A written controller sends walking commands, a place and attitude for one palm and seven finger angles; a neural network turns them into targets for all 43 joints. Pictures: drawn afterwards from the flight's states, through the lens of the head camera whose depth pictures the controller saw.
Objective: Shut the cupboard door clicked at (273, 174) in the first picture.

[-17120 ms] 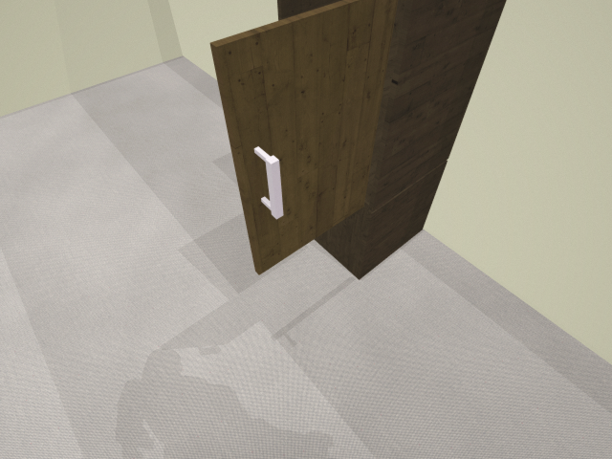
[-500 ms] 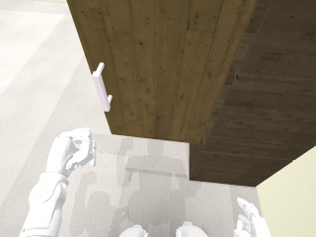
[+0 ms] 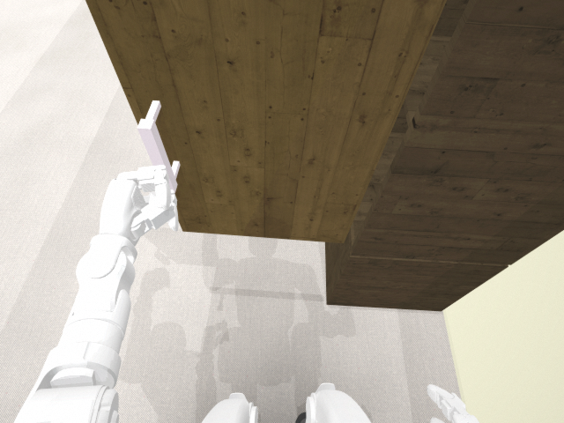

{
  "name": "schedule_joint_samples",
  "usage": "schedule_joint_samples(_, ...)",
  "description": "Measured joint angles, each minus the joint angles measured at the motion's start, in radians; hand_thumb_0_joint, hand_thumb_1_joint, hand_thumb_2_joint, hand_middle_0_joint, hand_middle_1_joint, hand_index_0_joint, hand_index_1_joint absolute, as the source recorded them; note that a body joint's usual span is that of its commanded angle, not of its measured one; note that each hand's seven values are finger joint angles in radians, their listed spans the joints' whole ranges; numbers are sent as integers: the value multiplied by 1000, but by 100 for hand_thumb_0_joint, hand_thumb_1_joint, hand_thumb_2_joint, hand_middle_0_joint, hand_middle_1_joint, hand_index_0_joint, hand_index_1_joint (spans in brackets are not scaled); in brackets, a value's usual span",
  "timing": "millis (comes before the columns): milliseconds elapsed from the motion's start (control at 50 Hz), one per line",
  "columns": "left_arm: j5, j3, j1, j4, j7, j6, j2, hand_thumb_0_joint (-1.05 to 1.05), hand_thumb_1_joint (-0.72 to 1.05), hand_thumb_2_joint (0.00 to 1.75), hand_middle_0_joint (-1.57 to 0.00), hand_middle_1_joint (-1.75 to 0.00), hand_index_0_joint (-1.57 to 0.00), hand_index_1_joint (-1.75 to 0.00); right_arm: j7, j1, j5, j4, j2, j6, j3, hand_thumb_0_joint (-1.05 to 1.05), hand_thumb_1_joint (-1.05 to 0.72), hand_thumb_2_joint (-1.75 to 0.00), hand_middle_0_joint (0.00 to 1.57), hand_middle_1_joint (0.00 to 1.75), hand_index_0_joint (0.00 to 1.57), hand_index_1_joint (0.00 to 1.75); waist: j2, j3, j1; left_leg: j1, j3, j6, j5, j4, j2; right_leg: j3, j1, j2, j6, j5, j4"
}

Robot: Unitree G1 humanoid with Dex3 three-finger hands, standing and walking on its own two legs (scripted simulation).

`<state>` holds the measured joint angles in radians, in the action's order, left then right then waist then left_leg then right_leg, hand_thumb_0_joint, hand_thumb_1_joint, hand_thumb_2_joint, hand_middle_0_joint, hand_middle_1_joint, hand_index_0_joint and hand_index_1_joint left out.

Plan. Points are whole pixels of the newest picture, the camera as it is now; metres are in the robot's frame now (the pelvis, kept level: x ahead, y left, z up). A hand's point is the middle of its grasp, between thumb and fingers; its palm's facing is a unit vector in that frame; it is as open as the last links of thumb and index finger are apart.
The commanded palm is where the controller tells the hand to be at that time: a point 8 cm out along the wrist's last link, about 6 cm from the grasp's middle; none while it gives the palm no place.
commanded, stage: bring the fist close to the handle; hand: left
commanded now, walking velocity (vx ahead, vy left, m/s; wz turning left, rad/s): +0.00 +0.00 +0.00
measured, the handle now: (163, 150) +0.51 +0.19 +0.05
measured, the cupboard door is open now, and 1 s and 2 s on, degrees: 89 85 71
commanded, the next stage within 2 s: push the door shut along its arc in 0.44 s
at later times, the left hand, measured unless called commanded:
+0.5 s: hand (176, 199) +0.42 +0.16 +0.05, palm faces -0.06 -1.00 -0.02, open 3.1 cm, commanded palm +0.39 +0.21 +0.05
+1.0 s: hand (180, 175) +0.46 +0.16 +0.05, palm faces -0.16 -0.99 -0.04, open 3.1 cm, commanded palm +0.46 +0.20 +0.05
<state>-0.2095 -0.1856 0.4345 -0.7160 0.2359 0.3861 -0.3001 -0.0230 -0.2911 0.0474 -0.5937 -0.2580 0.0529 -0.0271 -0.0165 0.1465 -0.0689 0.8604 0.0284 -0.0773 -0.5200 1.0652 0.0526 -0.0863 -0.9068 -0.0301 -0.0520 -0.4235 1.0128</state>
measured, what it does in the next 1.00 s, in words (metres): stands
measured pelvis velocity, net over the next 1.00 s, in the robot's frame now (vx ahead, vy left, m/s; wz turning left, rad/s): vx -0.01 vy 0.00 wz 0.00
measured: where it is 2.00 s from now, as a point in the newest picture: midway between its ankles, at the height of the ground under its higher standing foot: outside the picture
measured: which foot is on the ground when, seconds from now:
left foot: down 0.00-1.00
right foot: down 0.00-1.00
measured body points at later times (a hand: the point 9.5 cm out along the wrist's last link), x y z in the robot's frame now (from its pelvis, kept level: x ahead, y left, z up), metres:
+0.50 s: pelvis +0.00 +0.00 +0.00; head +0.09 +0.01 +0.44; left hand +0.42 +0.21 +0.05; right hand +0.07 -0.26 -0.11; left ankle -0.01 +0.07 -0.66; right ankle +0.03 -0.09 -0.66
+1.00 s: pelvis -0.01 +0.00 -0.01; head +0.11 +0.02 +0.42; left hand +0.46 +0.21 +0.05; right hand +0.04 -0.27 -0.12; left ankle -0.01 +0.07 -0.66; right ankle +0.03 -0.09 -0.66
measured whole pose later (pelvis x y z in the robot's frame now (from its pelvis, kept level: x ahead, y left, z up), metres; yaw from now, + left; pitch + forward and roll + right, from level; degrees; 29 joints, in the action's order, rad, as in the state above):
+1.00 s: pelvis -0.01 +0.00 -0.01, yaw +0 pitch +21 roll -2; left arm -0.17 -0.22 0.79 -1.11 0.33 0.45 -0.42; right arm -0.02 -0.33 0.04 -0.63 -0.27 -0.03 -0.04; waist -0.02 0.14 -0.13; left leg 0.97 0.01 -0.08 -0.52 1.12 0.05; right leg -0.10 -1.00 -0.03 -0.05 -0.42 1.04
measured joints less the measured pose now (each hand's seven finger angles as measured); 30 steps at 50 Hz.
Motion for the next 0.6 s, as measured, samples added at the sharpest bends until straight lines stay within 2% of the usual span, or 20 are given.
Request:
schedule_joint_samples(120, 24, -9, 89, -93, -21, 26, 7, 2, 90, 90, -130, -150, -130, -150, 14, -20, -8, -18, 1, -26, 7, 1, -91, -90, 20, 30, 21, 30, -6, 4, -14, 18, 5, -2, 0, 4, 0, 5, -19, 0, 3, 1, 3)
schedule_joint_samples(240, 35, -35, 78, -114, -30, 43, 8, 1, 90, 90, -129, -150, -130, -150, 24, -47, -10, -9, 1, -61, 9, 1, -91, -90, 20, 30, 21, 30, -6, 4, -23, 7, 21, -6, 3, -15, -4, 22, -16, -6, 6, 8, -8)
schedule_joint_samples(400, 33, -28, 67, -122, -38, 75, 6, 2, 90, 90, -130, -150, -130, -150, 19, -53, -9, -19, 0, -72, 13, 1, -91, -90, 20, 30, 21, 30, -4, -3, -20, 6, 14, -5, 6, -15, -2, 15, -11, -3, 5, 9, -11)
schedule_joint_samples(600, 34, -15, 100, -161, -25, 76, 4, 2, 90, 90, -130, -150, -130, -150, 14, -16, -5, -11, -3, -75, 11, 0, -91, -90, 20, 30, 21, 30, 1, -1, -17, 5, 6, -3, 8, -13, -1, 7, -7, -1, 3, 9, -11)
